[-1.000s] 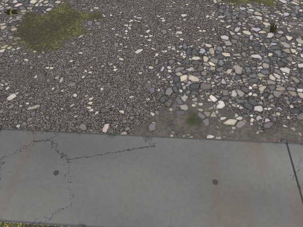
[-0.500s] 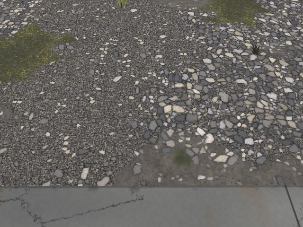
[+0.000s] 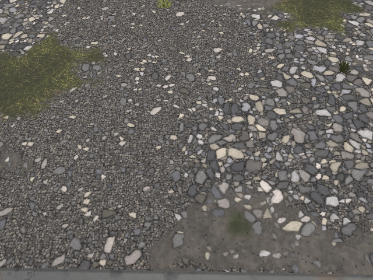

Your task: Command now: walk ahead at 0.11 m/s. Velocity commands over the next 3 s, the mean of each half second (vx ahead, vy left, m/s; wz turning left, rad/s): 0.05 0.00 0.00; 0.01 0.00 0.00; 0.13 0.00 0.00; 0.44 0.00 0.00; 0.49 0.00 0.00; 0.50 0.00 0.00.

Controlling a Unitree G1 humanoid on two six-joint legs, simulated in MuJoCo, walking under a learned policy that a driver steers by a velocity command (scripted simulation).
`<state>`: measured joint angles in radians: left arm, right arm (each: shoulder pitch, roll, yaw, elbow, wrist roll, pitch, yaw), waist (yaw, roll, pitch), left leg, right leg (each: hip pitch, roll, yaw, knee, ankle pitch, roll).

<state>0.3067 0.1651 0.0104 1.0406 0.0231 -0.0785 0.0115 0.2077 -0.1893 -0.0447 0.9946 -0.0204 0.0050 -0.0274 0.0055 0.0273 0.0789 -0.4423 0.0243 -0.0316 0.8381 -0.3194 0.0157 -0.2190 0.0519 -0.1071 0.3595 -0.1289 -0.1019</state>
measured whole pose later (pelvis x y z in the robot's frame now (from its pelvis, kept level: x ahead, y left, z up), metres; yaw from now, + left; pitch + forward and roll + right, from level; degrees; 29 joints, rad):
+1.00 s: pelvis +0.04 +0.03 +0.00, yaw -1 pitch -1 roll +0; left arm 0.35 0.11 -0.02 1.16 0.01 -0.01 0.04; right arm 0.34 -0.11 0.03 1.16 -0.01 -0.01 -0.04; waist 0.01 0.00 0.01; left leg -0.16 -0.02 0.03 0.39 -0.21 0.03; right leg -0.17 0.02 -0.07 0.39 -0.20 -0.04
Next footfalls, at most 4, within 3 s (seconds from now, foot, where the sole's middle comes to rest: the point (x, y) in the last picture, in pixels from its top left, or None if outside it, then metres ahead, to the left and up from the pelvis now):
0.14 left None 0.08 0.13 -0.78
1.94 right None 0.40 -0.01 -0.78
2.56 left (148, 210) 0.82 0.24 -0.94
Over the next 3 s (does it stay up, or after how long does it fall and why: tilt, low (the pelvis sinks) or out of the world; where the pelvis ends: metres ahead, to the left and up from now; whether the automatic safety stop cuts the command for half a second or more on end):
stays up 0.91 0.14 -0.18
